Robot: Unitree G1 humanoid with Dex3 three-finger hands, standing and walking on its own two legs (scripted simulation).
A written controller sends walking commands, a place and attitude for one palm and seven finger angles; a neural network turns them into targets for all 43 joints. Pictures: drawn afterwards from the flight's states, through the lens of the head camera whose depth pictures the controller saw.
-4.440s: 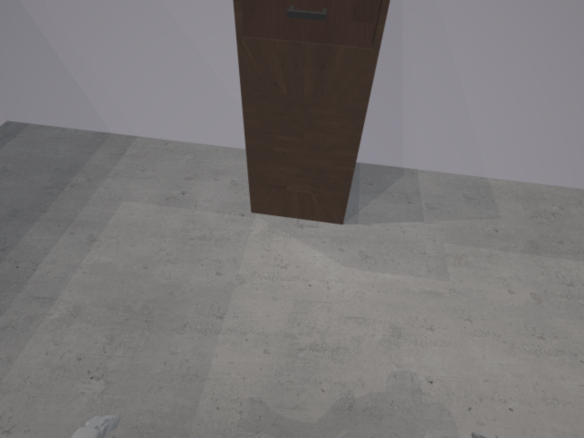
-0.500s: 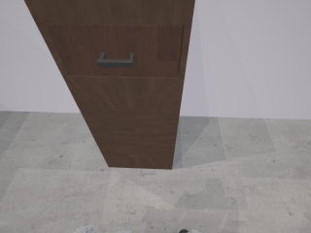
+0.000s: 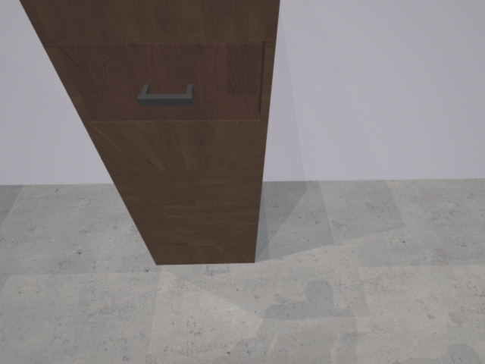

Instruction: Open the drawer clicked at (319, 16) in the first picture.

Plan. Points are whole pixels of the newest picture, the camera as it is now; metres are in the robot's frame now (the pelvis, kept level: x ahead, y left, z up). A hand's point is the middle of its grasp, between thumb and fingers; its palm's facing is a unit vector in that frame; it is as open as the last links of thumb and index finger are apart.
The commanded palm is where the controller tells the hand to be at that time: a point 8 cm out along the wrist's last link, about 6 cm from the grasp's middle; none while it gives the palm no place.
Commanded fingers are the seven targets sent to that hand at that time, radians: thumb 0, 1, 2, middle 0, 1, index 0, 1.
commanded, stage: look again from close up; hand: left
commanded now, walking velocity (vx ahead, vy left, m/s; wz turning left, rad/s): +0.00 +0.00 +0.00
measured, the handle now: (167, 94) +0.59 +0.18 +0.12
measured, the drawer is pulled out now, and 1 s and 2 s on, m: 0.00 0.00 0.00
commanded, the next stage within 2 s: shuffle to correct the standing spot in 0.50 s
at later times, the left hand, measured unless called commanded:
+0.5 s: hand out of the picture +0.02 +0.13 -0.17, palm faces +0.05 -0.97 -0.23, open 7.3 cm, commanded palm none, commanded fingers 0.00 0.90 0.90 -0.20 -0.30 -0.20 -0.30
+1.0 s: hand out of the picture +0.03 +0.15 -0.18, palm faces +0.04 -0.99 -0.15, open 7.4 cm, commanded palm none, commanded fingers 0.00 0.90 0.90 -0.20 -0.30 -0.20 -0.30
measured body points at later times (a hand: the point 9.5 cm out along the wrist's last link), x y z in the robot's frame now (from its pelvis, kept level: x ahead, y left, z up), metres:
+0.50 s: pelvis +0.02 -0.04 -0.01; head +0.03 -0.06 +0.44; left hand +0.02 +0.18 -0.15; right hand +0.02 -0.25 -0.18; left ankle -0.01 +0.11 -0.74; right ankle -0.01 -0.11 -0.74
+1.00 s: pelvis +0.07 -0.02 -0.01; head +0.09 -0.01 +0.44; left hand +0.03 +0.20 -0.17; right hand +0.03 -0.22 -0.16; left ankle +0.01 +0.09 -0.74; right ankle +0.02 -0.12 -0.67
